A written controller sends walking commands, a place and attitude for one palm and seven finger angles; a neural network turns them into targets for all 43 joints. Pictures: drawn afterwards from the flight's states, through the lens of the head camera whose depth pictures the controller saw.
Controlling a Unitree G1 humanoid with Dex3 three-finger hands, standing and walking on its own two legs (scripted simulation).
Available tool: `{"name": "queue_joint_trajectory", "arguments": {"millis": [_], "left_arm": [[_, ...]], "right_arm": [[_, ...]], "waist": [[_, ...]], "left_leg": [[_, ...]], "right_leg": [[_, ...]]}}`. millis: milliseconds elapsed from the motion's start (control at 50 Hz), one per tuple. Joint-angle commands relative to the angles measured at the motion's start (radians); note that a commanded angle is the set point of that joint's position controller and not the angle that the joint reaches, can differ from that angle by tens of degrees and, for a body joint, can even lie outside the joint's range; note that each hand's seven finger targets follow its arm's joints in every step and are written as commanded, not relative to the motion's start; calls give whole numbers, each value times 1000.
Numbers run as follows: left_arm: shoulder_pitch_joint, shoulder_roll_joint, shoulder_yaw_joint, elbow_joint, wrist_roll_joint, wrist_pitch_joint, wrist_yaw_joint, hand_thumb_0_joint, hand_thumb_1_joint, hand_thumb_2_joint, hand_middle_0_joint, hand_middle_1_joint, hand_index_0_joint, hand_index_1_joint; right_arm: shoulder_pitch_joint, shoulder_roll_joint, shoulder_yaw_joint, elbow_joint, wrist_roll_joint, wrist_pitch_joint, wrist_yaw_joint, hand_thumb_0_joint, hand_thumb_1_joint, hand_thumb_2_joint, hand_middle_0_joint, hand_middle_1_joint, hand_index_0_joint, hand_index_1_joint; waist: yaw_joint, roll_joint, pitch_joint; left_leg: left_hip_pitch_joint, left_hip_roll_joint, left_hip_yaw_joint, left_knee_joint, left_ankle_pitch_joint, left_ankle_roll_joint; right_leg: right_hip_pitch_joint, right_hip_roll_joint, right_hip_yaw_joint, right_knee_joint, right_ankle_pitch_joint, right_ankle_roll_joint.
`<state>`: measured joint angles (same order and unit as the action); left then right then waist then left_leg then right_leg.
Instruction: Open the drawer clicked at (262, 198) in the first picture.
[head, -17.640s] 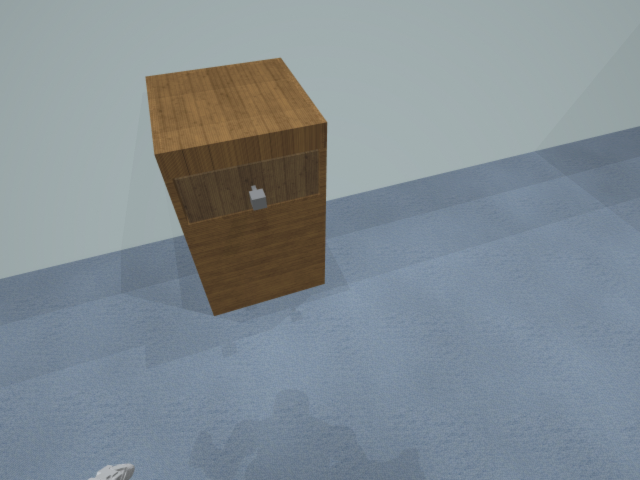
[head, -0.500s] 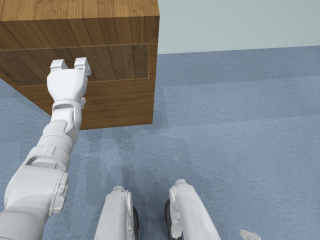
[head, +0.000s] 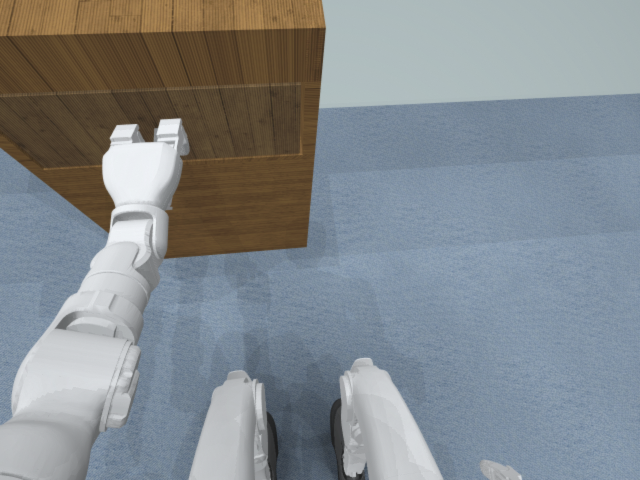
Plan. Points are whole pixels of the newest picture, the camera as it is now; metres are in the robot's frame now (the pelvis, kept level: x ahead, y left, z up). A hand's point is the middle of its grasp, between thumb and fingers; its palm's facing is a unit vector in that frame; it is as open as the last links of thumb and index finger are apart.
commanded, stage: pull the drawer open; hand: left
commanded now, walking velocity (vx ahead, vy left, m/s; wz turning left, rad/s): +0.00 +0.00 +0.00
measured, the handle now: (159, 153) +0.54 +0.18 -0.05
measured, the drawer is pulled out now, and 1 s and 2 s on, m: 0.00 0.08 0.18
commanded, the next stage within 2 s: none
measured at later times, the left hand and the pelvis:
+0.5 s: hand (161, 209) +0.47 +0.18 -0.06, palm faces -0.05 -0.08 -1.00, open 7.4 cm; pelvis +0.03 +0.00 +0.02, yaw +0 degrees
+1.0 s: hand (159, 248) +0.41 +0.18 -0.06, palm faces -0.05 -0.08 -1.00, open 7.4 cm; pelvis +0.02 +0.00 +0.03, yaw +0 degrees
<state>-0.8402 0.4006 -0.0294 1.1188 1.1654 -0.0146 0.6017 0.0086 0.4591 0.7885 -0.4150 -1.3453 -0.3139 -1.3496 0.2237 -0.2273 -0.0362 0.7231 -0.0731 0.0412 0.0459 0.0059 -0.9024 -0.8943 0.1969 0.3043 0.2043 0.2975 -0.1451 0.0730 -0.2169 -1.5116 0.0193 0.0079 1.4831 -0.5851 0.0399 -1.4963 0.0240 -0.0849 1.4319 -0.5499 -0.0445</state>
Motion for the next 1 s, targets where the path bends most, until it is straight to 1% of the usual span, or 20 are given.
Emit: {"name": "queue_joint_trajectory", "arguments": {"millis": [0, 20, 60, 140, 200, 240, 260, 340, 360, 380, 480, 540, 620, 700, 740, 760, 820, 860, 900, 980], "left_arm": [[-357, 161, 30, -197, -25, 20, 28, 0, 900, 900, -400, -1350, -400, -1350], [-323, 156, 36, -205, -31, 18, 24, 0, 900, 900, -400, -1350, -400, -1350], [-282, 129, 22, -209, -34, 13, 13, 0, 900, 900, -400, -1350, -400, -1350], [-195, 129, 36, -225, -32, -4, 9, 0, 900, 900, -400, -1350, -400, -1350], [-160, 96, 16, -247, -26, -16, 19, 0, 900, 900, -400, -1350, -400, -1350], [-123, 109, 35, -255, -20, -23, 28, 0, 900, 900, -400, -1350, -400, -1350], [-113, 102, 32, -257, -17, -25, 33, 0, 900, 900, -400, -1350, -400, -1350], [-38, 109, 56, -299, -6, -32, 50, 0, 900, 900, -400, -1350, -400, -1350], [-13, 73, 36, -298, -4, -31, 55, 0, 900, 900, -400, -1350, -400, -1350], [5, 95, 56, -307, -1, -30, 59, 0, 900, 900, -400, -1350, -400, -1350], [69, 65, 51, -367, 8, -23, 77, 0, 900, 900, -400, -1350, -400, -1350], [84, 40, 35, -367, 3, -12, 78, 0, 900, 900, -400, -1350, -400, -1350], [124, 30, 31, -414, 6, -13, 86, 0, 900, 900, -400, -1350, -400, -1350], [161, 14, 23, -427, 3, -8, 89, 0, 900, 900, -400, -1350, -400, -1350], [180, 34, 39, -438, 10, -8, 92, 0, 900, 900, -400, -1350, -400, -1350], [185, 13, 23, -437, 9, -7, 93, 0, 900, 900, -400, -1350, -400, -1350], [207, 8, 20, -448, 13, -7, 100, 0, 900, 900, -400, -1350, -400, -1350], [238, 26, 39, -459, 15, -6, 104, 0, 900, 900, -400, -1350, -400, -1350], [266, -5, 19, -467, 11, -1, 107, 0, 900, 900, -400, -1350, -400, -1350], [273, -8, 12, -490, 12, 1, 111, 0, 900, 900, -400, -1350, -400, -1350]], "right_arm": [[174, -166, -50, -52, 7, -14, -12, 0, -900, -900, 200, 300, 200, 300], [172, -165, -50, -59, 9, -13, -10, 0, -900, -900, 200, 300, 200, 300], [170, -164, -52, -63, 10, -9, -10, 0, -900, -900, 200, 300, 200, 300], [158, -160, -52, -66, 10, -5, -9, 0, -900, -900, 200, 300, 200, 300], [156, -154, -54, -65, 9, -1, -8, 0, -900, -900, 200, 300, 200, 300], [148, -153, -54, -65, 6, 1, -8, 0, -900, -900, 200, 300, 200, 300], [153, -152, -56, -63, 5, 4, -9, 0, -900, -900, 200, 300, 200, 300], [136, -146, -58, -69, 0, 12, -7, 0, -900, -900, 200, 300, 200, 300], [140, -143, -62, -71, 0, 15, -5, 0, -900, -900, 200, 300, 200, 300], [136, -144, -62, -70, -1, 18, -5, 0, -900, -900, 200, 300, 200, 300], [117, -139, -67, -86, -5, 32, -1, 0, -900, -900, 200, 300, 200, 300], [106, -134, -67, -86, -7, 34, -2, 0, -900, -900, 200, 300, 200, 300], [89, -134, -67, -100, -7, 38, -4, 0, -900, -900, 200, 300, 200, 300], [71, -128, -65, -109, -7, 39, -6, 0, -900, -900, 200, 300, 200, 300], [59, -127, -64, -112, -8, 39, -8, 0, -900, -900, 200, 300, 200, 300], [59, -125, -63, -113, -6, 39, -7, 0, -900, -900, 200, 300, 200, 300], [43, -124, -63, -117, -6, 40, -9, 0, -900, -900, 200, 300, 200, 300], [38, -125, -62, -123, -7, 40, -10, 0, -900, -900, 200, 300, 200, 300], [28, -122, -62, -129, -4, 40, -8, 0, -900, -900, 200, 300, 200, 300], [16, -123, -61, -131, -4, 39, -10, 0, -900, -900, 200, 300, 200, 300]], "waist": [[-29, 70, -606], [-15, 79, -616], [-8, 81, -621], [10, 45, -600], [9, 35, -571], [23, 24, -564], [16, 10, -557], [48, 5, -568], [40, 8, -572], [51, 4, -556], [67, 10, -579], [55, -30, -559], [68, -9, -566], [70, -27, -547], [81, -21, -545], [78, -18, -542], [78, -21, -523], [90, -22, -518], [92, -28, -518], [90, -40, -504]], "left_leg": [[459, -14, -53, -183, 314, 4], [470, -15, -50, -189, 319, 4], [499, -13, -57, -199, 335, 1], [495, -10, -48, -206, 358, 4], [481, -10, -35, -204, 367, 8], [480, -11, -33, -206, 385, 6], [477, -11, -28, -202, 393, 8], [483, -15, -20, -203, 440, 5], [497, -14, -21, -203, 449, 5], [500, -13, -17, -203, 464, 4], [552, -12, -21, -211, 512, -1], [532, -15, -16, -206, 509, 4], [557, -17, -18, -216, 508, 0], [537, -22, -10, -215, 478, 2], [539, -23, -12, -217, 479, 0], [537, -24, -8, -218, 462, 0], [541, -24, -11, -222, 447, 0], [539, -25, -10, -224, 444, -1], [537, -26, -12, -233, 422, -1], [527, -26, -15, -236, 395, -2]], "right_leg": [[347, 24, 43, -199, 256, 8], [359, 24, 45, -203, 261, 6], [353, 23, 41, -202, 267, 4], [386, 23, 47, -207, 308, 3], [402, 23, 54, -215, 337, 4], [418, 22, 57, -213, 365, 1], [428, 21, 59, -215, 384, 3], [476, 17, 66, -205, 464, -2], [470, 17, 63, -206, 469, 0], [476, 17, 65, -207, 490, -1], [490, 12, 60, -203, 530, -2], [510, 11, 66, -210, 558, 1], [513, 10, 66, -212, 552, 1], [526, 10, 67, -220, 538, 2], [525, 10, 71, -218, 533, -1], [524, 11, 70, -222, 520, 0], [507, 12, 69, -227, 495, -1], [513, 13, 70, -226, 488, -3], [514, 13, 66, -231, 461, -3], [505, 13, 68, -235, 431, -3]]}}
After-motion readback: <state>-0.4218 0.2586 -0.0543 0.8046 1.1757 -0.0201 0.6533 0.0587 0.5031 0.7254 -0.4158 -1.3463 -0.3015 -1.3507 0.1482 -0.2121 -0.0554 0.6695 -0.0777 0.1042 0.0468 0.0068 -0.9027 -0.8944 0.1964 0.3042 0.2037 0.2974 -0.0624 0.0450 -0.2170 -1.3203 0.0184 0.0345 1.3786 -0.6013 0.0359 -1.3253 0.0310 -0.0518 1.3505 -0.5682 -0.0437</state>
